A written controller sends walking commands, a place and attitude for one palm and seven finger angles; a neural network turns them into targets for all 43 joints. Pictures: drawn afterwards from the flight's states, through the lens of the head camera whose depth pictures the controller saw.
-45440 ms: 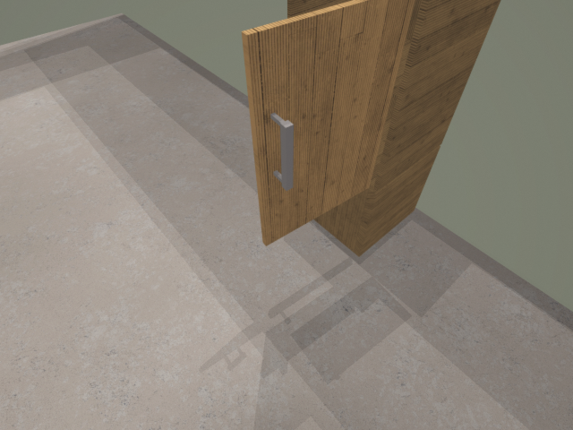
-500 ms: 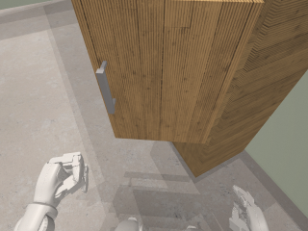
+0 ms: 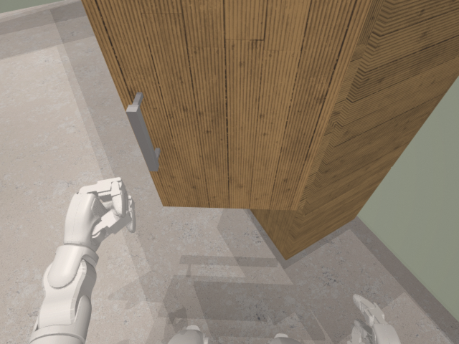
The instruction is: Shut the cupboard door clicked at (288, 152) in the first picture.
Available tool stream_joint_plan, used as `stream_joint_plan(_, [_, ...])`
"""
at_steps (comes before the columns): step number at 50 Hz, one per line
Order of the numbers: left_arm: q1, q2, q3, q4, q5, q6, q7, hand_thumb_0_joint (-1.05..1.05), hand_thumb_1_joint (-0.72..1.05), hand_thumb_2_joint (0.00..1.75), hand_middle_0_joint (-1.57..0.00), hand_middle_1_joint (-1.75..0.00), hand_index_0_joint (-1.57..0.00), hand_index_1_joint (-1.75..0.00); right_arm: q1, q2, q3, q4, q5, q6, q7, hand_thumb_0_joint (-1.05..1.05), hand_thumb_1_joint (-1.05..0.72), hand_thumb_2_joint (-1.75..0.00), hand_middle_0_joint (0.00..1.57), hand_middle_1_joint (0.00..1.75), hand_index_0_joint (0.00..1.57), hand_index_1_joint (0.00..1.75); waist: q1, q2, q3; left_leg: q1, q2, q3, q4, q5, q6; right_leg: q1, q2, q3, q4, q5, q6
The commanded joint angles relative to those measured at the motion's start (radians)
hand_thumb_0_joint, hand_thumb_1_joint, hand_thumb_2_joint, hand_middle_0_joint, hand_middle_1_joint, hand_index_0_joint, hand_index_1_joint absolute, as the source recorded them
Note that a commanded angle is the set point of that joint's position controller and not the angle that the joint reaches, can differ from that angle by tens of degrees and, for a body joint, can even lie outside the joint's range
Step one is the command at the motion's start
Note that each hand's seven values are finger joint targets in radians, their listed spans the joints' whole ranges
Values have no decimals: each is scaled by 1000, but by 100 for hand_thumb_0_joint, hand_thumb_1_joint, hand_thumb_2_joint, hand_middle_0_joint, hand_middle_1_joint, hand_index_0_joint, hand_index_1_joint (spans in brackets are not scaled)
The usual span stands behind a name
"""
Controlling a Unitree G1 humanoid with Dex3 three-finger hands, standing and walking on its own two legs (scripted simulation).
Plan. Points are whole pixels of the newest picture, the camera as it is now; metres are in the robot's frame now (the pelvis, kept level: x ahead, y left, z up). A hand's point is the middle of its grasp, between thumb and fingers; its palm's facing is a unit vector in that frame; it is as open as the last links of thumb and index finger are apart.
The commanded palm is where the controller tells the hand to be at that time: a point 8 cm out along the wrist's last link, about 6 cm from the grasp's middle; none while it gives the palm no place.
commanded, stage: bring the fist close to the handle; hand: left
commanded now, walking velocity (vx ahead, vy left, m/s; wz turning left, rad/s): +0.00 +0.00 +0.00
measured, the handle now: (146, 134) +0.50 +0.20 +0.06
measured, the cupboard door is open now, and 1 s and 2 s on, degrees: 58 58 46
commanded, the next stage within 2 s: push the door shut along its arc in 0.92 s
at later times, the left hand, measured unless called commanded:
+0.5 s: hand (150, 180) +0.39 +0.17 +0.06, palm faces -0.04 -1.00 +0.00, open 3.1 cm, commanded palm +0.37 +0.22 +0.06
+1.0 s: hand (152, 174) +0.40 +0.16 +0.07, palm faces -0.01 -1.00 -0.02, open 3.1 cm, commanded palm +0.37 +0.22 +0.06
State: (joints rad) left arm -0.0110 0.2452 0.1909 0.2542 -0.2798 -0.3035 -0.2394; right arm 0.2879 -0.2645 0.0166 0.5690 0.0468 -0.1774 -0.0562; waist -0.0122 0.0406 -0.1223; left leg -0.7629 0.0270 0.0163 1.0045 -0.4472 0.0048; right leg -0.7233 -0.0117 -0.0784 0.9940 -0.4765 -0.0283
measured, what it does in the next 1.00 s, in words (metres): stands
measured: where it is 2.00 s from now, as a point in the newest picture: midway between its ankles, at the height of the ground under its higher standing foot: outside the picture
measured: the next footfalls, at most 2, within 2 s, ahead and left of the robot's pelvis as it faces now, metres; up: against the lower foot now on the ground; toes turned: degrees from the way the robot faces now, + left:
none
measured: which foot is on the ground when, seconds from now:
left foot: down 0.00-1.00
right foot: down 0.00-1.00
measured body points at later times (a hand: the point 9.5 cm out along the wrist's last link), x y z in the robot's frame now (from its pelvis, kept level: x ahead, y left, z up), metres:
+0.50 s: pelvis +0.00 +0.01 +0.00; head +0.06 +0.01 +0.44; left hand +0.38 +0.22 +0.06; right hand +0.12 -0.24 -0.11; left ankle +0.03 +0.12 -0.68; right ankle +0.01 -0.10 -0.68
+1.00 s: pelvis -0.01 +0.01 +0.00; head +0.06 +0.01 +0.44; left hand +0.39 +0.22 +0.07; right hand +0.08 -0.25 -0.11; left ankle +0.03 +0.12 -0.68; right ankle +0.01 -0.10 -0.68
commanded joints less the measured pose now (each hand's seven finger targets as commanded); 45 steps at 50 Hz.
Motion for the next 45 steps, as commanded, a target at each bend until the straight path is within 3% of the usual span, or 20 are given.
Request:
stream_joint_plan(1, [-161, 119, 18, -107, 13, -63, 5, 0, 90, 90, -130, -150, -130, -150, -29, -122, -53, -131, 2, -35, 5, 0, -90, -90, 20, 30, 20, 30, -4, -57, -212, 114, -29, -28, -140, 221, 20, 148, 7, 68, -157, 282, 17])
stream_joint_plan(4, [-270, 140, 31, -75, 20, -62, 8, 0, 90, 90, -130, -150, -130, -150, -24, -130, -57, -122, 2, -19, 3, 0, -90, -90, 20, 30, 20, 30, -18, -84, -209, 109, -27, -28, -142, 197, 23, 138, 6, 70, -165, 258, 19])
stream_joint_plan(6, [-343, 172, 63, -99, 18, -86, 18, 0, 90, 90, -130, -150, -130, -150, -33, -127, -58, -119, 2, -15, 0, 0, -90, -90, 20, 30, 20, 30, -10, -46, -256, 121, -29, -26, -140, 208, 21, 161, 4, 78, -155, 267, 15])
stream_joint_plan(7, [-382, 156, 50, -116, 16, -101, 23, 0, 90, 90, -130, -150, -130, -150, -37, -121, -56, -117, 1, -15, 0, 0, -90, -90, 20, 30, 20, 30, -13, -25, -277, 144, -30, -27, -141, 219, 21, 160, 4, 75, -151, 278, 14])
stream_joint_plan(8, [-415, 200, 88, -128, 17, -114, 34, 0, 90, 90, -130, -150, -130, -150, -33, -125, -57, -110, -2, -12, -3, 0, -90, -90, 20, 30, 20, 30, -5, -8, -293, 151, -26, -32, -138, 238, 20, 169, 7, 73, -139, 295, 8])
stream_joint_plan(11, [-478, 171, 59, -107, 31, -150, 50, 0, 90, 90, -130, -150, -130, -150, -31, -113, -56, -90, -5, -11, 0, 0, -90, -90, 20, 30, 20, 30, -12, 27, -345, 191, -23, -33, -132, 273, 17, 155, 9, 67, -119, 323, 8])
stream_joint_plan(13, [-501, 177, 54, -35, 43, -146, 54, 0, 90, 90, -130, -150, -130, -150, -17, -122, -57, -73, -4, -4, 1, 0, -90, -90, 20, 30, 20, 30, -26, 12, -319, 186, -18, -39, -129, 269, 17, 127, 14, 62, -121, 316, 7])
stream_joint_plan(17, [-549, 112, -12, 128, 55, -94, 33, 0, 90, 90, -130, -150, -130, -150, -2, -130, -59, -63, 3, 15, 8, 0, -90, -90, 20, 30, 20, 30, -44, -15, -256, 158, -17, -42, -143, 213, 13, 79, 13, 52, -142, 266, 9])
stream_joint_plan(18, [-568, 135, 7, 172, 58, -76, 32, 0, 90, 90, -130, -150, -130, -150, 8, -139, -59, -60, 4, 22, 7, 0, -90, -90, 20, 30, 20, 30, -44, -30, -242, 150, -16, -48, -146, 207, 14, 76, 15, 50, -146, 257, 6])
stream_joint_plan(19, [-602, 118, -10, 196, 59, -64, 29, 0, 90, 90, -130, -150, -130, -150, 7, -138, -57, -63, 5, 29, 8, 0, -90, -90, 20, 30, 20, 30, -51, -38, -235, 146, -17, -48, -149, 193, 13, 68, 12, 48, -151, 246, 7])
stream_joint_plan(21, [-695, 113, -11, 213, 57, -61, 40, 0, 90, 90, -130, -150, -130, -150, 13, -138, -58, -62, 3, 36, 7, 0, -90, -90, 20, 30, 20, 30, -56, -52, -264, 156, -17, -54, -145, 196, 14, 64, 12, 47, -147, 245, 8])
stream_joint_plan(23, [-753, 179, 48, 210, 61, -79, 63, 0, 90, 90, -130, -150, -130, -150, 18, -144, -57, -60, -2, 42, 5, 0, -90, -90, 20, 30, 20, 30, -42, -25, -304, 165, -17, -58, -137, 217, 12, 72, 12, 50, -134, 259, 4])
stream_joint_plan(26, [-864, 161, 40, 203, 77, -136, 96, 0, 90, 90, -130, -150, -130, -150, 29, -129, -59, -50, -9, 43, 13, 0, -90, -90, 20, 30, 20, 30, -52, -9, -377, 203, -17, -59, -116, 270, 9, 67, 14, 51, -108, 300, 5])
stream_joint_plan(28, [-808, 211, 90, 234, 92, -158, 110, 0, 90, 90, -130, -150, -130, -150, 44, -138, -63, -44, -16, 49, 20, 0, -90, -90, 20, 30, 20, 30, -27, 21, -408, 219, -15, -62, -114, 297, 5, 64, 19, 49, -96, 306, 1])
stream_joint_plan(32, [-729, 176, 68, 303, 108, -149, 105, 0, 90, 90, -130, -150, -130, -150, 55, -134, -67, -53, -14, 72, 37, 0, -90, -90, 20, 30, 20, 30, -23, 2, -385, 193, -15, -45, -129, 294, 6, 83, 21, 51, -110, 314, 4])
stream_joint_plan(33, [-696, 215, 100, 315, 109, -139, 102, 0, 90, 90, -130, -150, -130, -150, 63, -142, -69, -59, -14, 80, 37, 0, -90, -90, 20, 30, 20, 30, -13, -9, -381, 180, -14, -46, -135, 300, 7, 104, 24, 50, -111, 324, 1])
stream_joint_plan(35, [-698, 164, 60, 291, 94, -125, 89, 0, 90, 90, -130, -150, -130, -150, 60, -138, -69, -72, -7, 90, 40, 0, -90, -90, 20, 30, 20, 30, -25, -30, -361, 179, -16, -38, -146, 308, 10, 117, 22, 47, -126, 342, 4])
stream_joint_plan(38, [-703, 187, 85, 263, 74, -125, 83, 0, 90, 90, -130, -150, -130, -150, 60, -142, -73, -76, -5, 97, 31, 0, -90, -90, 20, 30, 20, 30, -27, -64, -340, 154, -18, -29, -145, 283, 17, 144, 23, 55, -143, 343, 7])
stream_joint_plan(41, [-787, 140, 36, 245, 77, -158, 85, 0, 90, 90, -130, -150, -130, -150, 54, -131, -71, -61, -3, 92, 25, 0, -90, -90, 20, 30, 20, 30, -56, -50, -303, 164, -16, -31, -145, 233, 18, 91, 22, 54, -149, 291, 10])
stream_joint_plan(45, [-838, 156, 29, 231, 95, -203, 95, 0, 90, 90, -130, -150, -130, -150, 54, -132, -73, -38, -7, 82, 21, 0, -90, -90, 20, 30, 20, 30, -60, 3, -340, 205, -15, -44, -139, 215, 15, 57, 20, 56, -138, 251, 6])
